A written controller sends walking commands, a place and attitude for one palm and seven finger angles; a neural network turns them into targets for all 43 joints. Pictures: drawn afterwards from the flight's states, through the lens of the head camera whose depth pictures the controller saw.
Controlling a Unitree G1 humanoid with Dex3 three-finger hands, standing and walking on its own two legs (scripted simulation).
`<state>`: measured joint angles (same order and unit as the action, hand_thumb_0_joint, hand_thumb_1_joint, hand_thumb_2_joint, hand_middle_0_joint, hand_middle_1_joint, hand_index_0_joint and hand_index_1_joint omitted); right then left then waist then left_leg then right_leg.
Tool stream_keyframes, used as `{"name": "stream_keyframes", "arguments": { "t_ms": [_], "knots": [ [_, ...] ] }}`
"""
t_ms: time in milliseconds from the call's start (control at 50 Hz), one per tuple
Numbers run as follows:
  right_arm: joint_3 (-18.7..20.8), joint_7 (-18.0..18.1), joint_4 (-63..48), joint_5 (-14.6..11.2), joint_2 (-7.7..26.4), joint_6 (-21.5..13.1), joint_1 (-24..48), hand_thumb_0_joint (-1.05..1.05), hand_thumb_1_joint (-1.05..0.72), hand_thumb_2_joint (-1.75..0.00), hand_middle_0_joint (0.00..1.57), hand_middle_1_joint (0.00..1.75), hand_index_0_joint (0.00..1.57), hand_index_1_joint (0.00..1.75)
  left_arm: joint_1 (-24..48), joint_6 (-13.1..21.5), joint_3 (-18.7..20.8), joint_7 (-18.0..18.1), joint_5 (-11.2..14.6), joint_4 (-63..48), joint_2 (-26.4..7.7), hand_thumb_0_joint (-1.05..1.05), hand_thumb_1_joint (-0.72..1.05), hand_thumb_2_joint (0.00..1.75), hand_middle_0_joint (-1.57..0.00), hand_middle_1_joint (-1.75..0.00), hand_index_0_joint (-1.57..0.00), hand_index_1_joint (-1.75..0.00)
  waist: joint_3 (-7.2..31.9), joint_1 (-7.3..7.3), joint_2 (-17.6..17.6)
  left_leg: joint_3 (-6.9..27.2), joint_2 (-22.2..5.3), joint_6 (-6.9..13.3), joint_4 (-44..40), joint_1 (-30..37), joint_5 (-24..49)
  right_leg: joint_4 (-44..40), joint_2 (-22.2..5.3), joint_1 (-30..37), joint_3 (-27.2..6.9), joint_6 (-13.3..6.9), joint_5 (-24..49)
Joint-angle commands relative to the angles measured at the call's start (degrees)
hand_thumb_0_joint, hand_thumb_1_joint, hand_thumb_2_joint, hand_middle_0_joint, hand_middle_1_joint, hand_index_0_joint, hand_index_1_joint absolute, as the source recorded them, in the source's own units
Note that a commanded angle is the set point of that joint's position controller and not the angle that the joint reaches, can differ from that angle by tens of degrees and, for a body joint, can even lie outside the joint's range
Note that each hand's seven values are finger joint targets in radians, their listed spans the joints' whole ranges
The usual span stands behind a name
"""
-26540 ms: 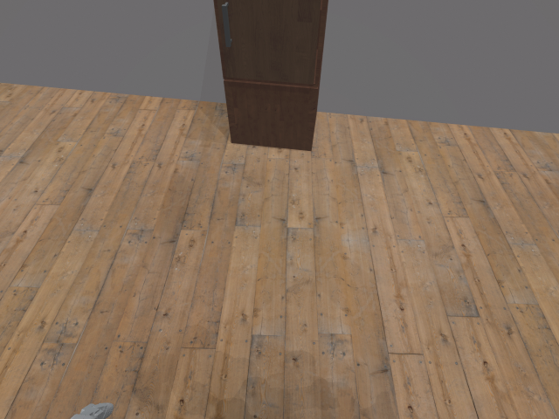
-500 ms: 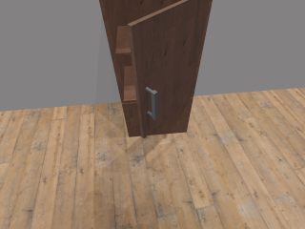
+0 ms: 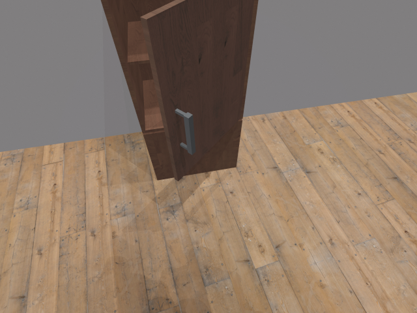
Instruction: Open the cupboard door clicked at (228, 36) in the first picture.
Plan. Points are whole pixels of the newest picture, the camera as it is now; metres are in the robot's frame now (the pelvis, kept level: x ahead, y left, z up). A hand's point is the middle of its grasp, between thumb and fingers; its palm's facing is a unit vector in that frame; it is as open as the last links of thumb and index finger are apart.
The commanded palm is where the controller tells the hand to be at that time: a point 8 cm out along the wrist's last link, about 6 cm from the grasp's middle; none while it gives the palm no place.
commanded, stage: walk to a spot facing it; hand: left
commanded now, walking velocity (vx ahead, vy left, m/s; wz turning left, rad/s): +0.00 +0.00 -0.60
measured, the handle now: (185, 132) +0.61 +0.11 -0.09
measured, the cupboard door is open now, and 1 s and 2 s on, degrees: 41 41 41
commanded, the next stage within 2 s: none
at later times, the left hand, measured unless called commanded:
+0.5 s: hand out of the picture +0.11 +0.15 -0.15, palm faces -0.23 -0.92 -0.30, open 7.4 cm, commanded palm none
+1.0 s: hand (177, 258) +0.26 +0.10 -0.16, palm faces -0.57 -0.77 -0.28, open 7.4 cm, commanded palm none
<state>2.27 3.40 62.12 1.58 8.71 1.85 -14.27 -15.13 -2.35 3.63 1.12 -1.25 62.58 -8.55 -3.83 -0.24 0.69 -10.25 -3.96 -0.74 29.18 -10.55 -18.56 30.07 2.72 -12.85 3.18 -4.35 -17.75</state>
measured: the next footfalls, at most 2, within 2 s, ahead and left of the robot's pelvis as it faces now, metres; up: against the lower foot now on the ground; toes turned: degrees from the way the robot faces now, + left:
left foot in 0.72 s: +0.12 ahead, +0.10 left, +0.00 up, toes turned -27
right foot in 1.04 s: +0.00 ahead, -0.15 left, +0.00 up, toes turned -39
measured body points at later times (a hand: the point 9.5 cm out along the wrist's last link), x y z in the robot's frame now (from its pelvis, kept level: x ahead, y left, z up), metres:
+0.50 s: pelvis +0.01 -0.04 +0.01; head +0.06 -0.08 +0.45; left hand +0.12 +0.20 -0.13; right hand +0.07 -0.32 -0.14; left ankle +0.03 +0.14 -0.66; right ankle -0.02 -0.11 -0.73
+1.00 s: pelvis +0.04 -0.03 +0.00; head +0.11 -0.08 +0.44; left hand +0.29 +0.14 -0.14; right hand -0.07 -0.26 -0.15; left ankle +0.09 +0.12 -0.73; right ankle -0.03 -0.12 -0.71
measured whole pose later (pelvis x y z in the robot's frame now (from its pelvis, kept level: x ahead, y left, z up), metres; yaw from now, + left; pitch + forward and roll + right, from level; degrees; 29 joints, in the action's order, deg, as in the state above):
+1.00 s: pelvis +0.04 -0.03 +0.00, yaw -35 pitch +3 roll -1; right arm 1.5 1.8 50.5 2.2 13.4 1.2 -14.5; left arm -6.7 -3.2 4.3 -2.1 -1.1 50.5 -16.3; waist -7.8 -0.4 1.1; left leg -6.3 -7.3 -3.3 31.0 -12.9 -19.9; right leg 42.5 -0.7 -22.3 2.6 1.3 -24.0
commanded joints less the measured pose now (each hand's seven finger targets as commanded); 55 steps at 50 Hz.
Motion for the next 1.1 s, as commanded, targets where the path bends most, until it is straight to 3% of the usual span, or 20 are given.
{"name": "stream_keyframes", "arguments": {
  "t_ms": [0,60,180,200,220,260,340,620,660,680,700,720,740,820,920,960,980,1000,1020,1080],
  "knots": [
    [2.18,0.48,-3.59,0.12,9.14,-0.74,-5.13,0.00,-0.90,-0.90,0.20,0.30,0.20,0.30,1.88,0.56,2.24,-0.38,-0.11,-6.84,-7.46,0.00,0.90,0.90,-0.20,-0.30,-0.20,-0.30,1.75,-1.11,5.63,10.55,-12.13,4.80,-7.21,3.78,11.02,4.60,-4.47,-7.99,-6.49,1.49,13.55],
    [2.69,0.40,-5.46,0.82,11.85,-1.35,-4.88,0.00,-0.90,-0.90,0.20,0.30,0.20,0.30,6.01,-0.55,2.37,-1.19,-0.45,-10.18,-6.23,0.00,0.90,0.90,-0.20,-0.30,-0.20,-0.30,0.30,-1.44,9.66,16.53,-22.47,11.87,-13.28,3.68,17.05,24.95,-3.57,-15.44,-3.40,3.35,-13.53],
    [3.13,-0.69,-9.87,0.44,14.14,-1.00,2.88,0.00,-0.90,-0.90,0.20,0.30,0.20,0.30,-1.61,0.46,2.77,-1.92,-0.26,-9.96,-8.24,0.00,0.90,0.90,-0.20,-0.30,-0.20,-0.30,4.10,4.11,1.41,1.45,-13.62,3.44,5.44,-2.21,18.80,0.39,-3.71,2.41,-0.27,3.26,6.09],
    [2.99,-1.07,-11.57,-0.44,11.21,-0.67,3.26,0.00,-0.90,-0.90,0.20,0.30,0.20,0.30,-4.14,1.23,3.92,-1.25,-0.84,-9.57,-14.25,0.00,0.90,0.90,-0.20,-0.30,-0.20,-0.30,4.64,5.08,-15.07,-3.45,-5.30,-0.58,19.40,-12.04,3.05,-8.84,-13.69,8.85,-17.50,-0.48,21.00],
    [2.58,-1.41,-13.90,-0.80,9.85,-0.07,5.74,0.00,-0.90,-0.90,0.20,0.30,0.20,0.30,-5.40,1.44,4.40,-0.66,-0.10,-9.43,-18.46,0.00,0.90,0.90,-0.20,-0.30,-0.20,-0.30,3.63,5.98,-20.89,1.37,0.94,-2.31,31.16,-19.93,-20.08,-12.20,-23.61,8.36,-31.44,-7.51,32.36],
    [2.70,-1.24,-13.97,-0.68,9.90,0.47,8.91,0.00,-0.90,-0.90,0.20,0.30,0.20,0.30,-2.18,1.40,4.20,0.50,-0.14,-10.78,-16.79,0.00,0.90,0.90,-0.20,-0.30,-0.20,-0.30,1.95,4.24,-13.52,10.84,-0.76,-2.10,39.25,-24.61,-14.53,-10.37,-20.74,7.25,-32.14,-9.36,27.10],
    [2.15,-1.67,-13.65,-0.86,8.52,0.23,7.63,0.00,-0.90,-0.90,0.20,0.30,0.20,0.30,0.58,2.09,3.38,0.88,-0.10,-12.76,-14.43,0.00,0.90,0.90,-0.20,-0.30,-0.20,-0.30,9.25,1.73,-4.92,11.19,0.21,-3.26,34.73,-21.00,-6.07,-6.34,-14.73,11.84,-23.64,-6.98,34.78],
    [1.89,-0.91,-16.60,-1.81,8.65,-1.19,8.82,0.00,-0.90,-0.90,0.20,0.30,0.20,0.30,0.94,1.17,4.06,0.16,-0.19,-14.52,-15.49,0.00,0.90,0.90,-0.20,-0.30,-0.20,-0.30,8.04,0.83,-8.50,12.27,4.69,-2.13,8.07,-8.69,-1.46,-3.63,-10.01,5.00,-30.05,-4.73,35.57],
    [2.18,-0.47,-14.96,-1.63,11.03,-1.97,2.42,0.00,-0.90,-0.90,0.20,0.30,0.20,0.30,3.46,1.05,3.53,0.14,0.33,-15.43,-13.64,0.00,0.90,0.90,-0.20,-0.30,-0.20,-0.30,9.77,-2.32,-3.92,15.51,0.25,-0.74,-6.52,6.83,7.60,1.66,-5.56,-5.73,-26.64,-0.26,23.93],
    [3.08,-0.25,-15.12,-0.59,16.59,-2.62,0.71,0.00,-0.90,-0.90,0.20,0.30,0.20,0.30,1.58,0.97,2.93,-0.48,0.92,-16.34,-10.36,0.00,0.90,0.90,-0.20,-0.30,-0.20,-0.30,11.50,-2.12,11.46,30.45,-14.59,4.70,-10.88,15.72,13.66,10.70,2.55,-17.61,-17.89,3.41,0.21],
    [3.26,-0.18,-15.89,-0.11,18.88,-2.16,-0.71,0.00,-0.90,-0.90,0.20,0.30,0.20,0.30,3.13,1.29,2.57,-1.10,0.44,-17.59,-10.52,0.00,0.90,0.90,-0.20,-0.30,-0.20,-0.30,8.20,-2.12,15.44,37.46,-25.10,11.65,-12.35,11.32,21.98,24.08,2.13,-21.13,-8.50,6.15,-19.81],
    [2.99,0.12,-17.25,0.36,18.45,-1.88,0.58,0.00,-0.90,-0.90,0.20,0.30,0.20,0.30,3.62,1.38,2.73,-1.69,-0.12,-18.63,-11.26,0.00,0.90,0.90,-0.20,-0.30,-0.20,-0.30,4.79,-1.21,6.52,34.27,-24.95,13.88,-11.03,3.77,24.78,32.29,-0.88,-20.52,-7.32,6.86,-18.54],
    [2.08,-0.09,-16.49,0.82,15.96,-2.25,0.94,0.00,-0.90,-0.90,0.20,0.30,0.20,0.30,3.65,1.07,2.94,-1.61,-0.66,-16.72,-10.79,0.00,0.90,0.90,-0.20,-0.30,-0.20,-0.30,5.40,-0.25,13.35,31.15,-20.45,12.11,-9.06,4.56,34.97,37.08,-1.06,-22.15,-7.96,7.31,-16.77],
    [1.60,-0.38,-16.60,0.48,13.94,-2.16,0.36,0.00,-0.90,-0.90,0.20,0.30,0.20,0.30,5.92,0.33,1.88,-2.87,0.32,-16.53,-9.40,0.00,0.90,0.90,-0.20,-0.30,-0.20,-0.30,7.34,0.05,10.33,13.45,-12.65,7.95,-4.91,7.31,42.82,32.56,-3.26,-18.95,-3.15,7.72,-10.77],
    [2.46,-0.98,-14.68,0.45,16.23,-1.74,-3.03,0.00,-0.90,-0.90,0.20,0.30,0.20,0.30,9.77,0.58,0.98,-3.60,0.35,-17.35,-8.88,0.00,0.90,0.90,-0.20,-0.30,-0.20,-0.30,7.14,-1.94,13.33,9.25,-13.22,6.45,-2.88,6.52,39.45,13.14,-1.95,-9.32,1.93,5.92,-8.28],
    [2.78,-1.21,-14.48,0.08,16.75,-1.54,-2.78,0.00,-0.90,-0.90,0.20,0.30,0.20,0.30,7.26,0.98,1.15,-3.42,0.38,-16.36,-9.95,0.00,0.90,0.90,-0.20,-0.30,-0.20,-0.30,7.75,-0.14,10.76,7.53,-12.72,3.97,1.79,4.35,37.81,2.27,-1.08,-1.50,2.67,4.65,0.27],
    [2.83,-1.44,-14.80,-0.39,16.60,-1.47,-2.07,0.00,-0.90,-0.90,0.20,0.30,0.20,0.30,3.14,1.27,1.57,-3.12,0.29,-15.06,-11.93,0.00,0.90,0.90,-0.20,-0.30,-0.20,-0.30,8.81,2.12,6.91,5.28,-10.84,1.52,8.33,-0.93,32.39,-4.96,-2.20,8.03,1.10,3.50,10.00],
    [2.31,-1.88,-16.27,-1.20,13.11,-1.41,-1.28,0.00,-0.90,-0.90,0.20,0.30,0.20,0.30,-1.73,1.70,2.94,-2.13,-0.31,-13.59,-18.46,0.00,0.90,0.90,-0.20,-0.30,-0.20,-0.30,11.87,4.13,-9.92,-0.77,-4.89,-2.22,20.77,-15.00,11.81,-7.18,-15.29,21.14,-15.85,-1.33,29.32],
    [1.63,-1.54,-18.50,-1.41,11.84,-0.99,2.57,0.00,-0.90,-0.90,0.20,0.30,0.20,0.30,-5.28,1.72,3.72,-1.33,0.34,-12.29,-22.46,0.00,0.90,0.90,-0.20,-0.30,-0.20,-0.30,11.36,6.58,-18.46,3.23,0.20,-3.69,31.79,-23.04,-20.64,-7.43,-26.37,20.32,-26.83,-8.70,46.45],
    [1.69,-1.22,-16.32,-1.22,11.55,-0.53,3.53,0.00,-0.90,-0.90,0.20,0.30,0.20,0.30,2.54,0.85,3.15,0.30,0.13,-14.48,-17.59,0.00,0.90,0.90,-0.20,-0.30,-0.20,-0.30,8.01,3.19,-14.02,10.46,-2.49,-3.43,36.23,-23.99,-12.90,-5.70,-18.69,13.10,-21.52,-8.90,33.25]
  ]
}}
